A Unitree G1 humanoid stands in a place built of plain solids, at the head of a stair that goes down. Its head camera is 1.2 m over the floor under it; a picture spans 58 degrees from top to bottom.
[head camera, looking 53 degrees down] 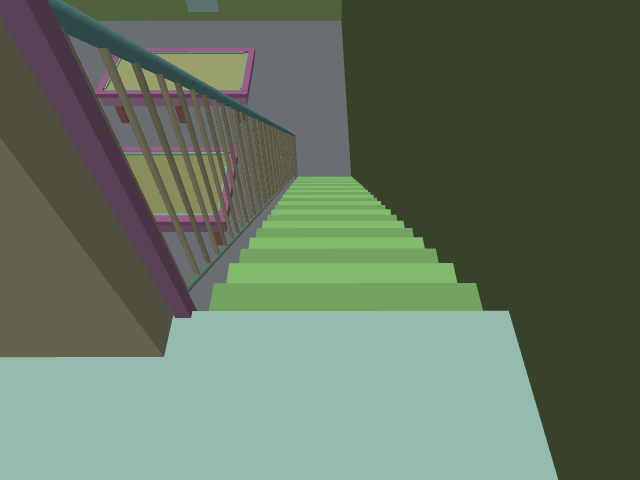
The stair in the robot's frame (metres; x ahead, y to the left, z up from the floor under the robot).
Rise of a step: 0.19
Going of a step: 0.21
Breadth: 0.98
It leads straight ahead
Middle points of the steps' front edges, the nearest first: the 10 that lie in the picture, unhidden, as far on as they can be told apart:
0.63 -0.09 0.00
0.85 -0.09 -0.19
1.06 -0.09 -0.37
1.28 -0.09 -0.56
1.49 -0.09 -0.75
1.71 -0.09 -0.93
1.92 -0.09 -1.12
2.14 -0.09 -1.31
2.35 -0.09 -1.50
2.57 -0.09 -1.68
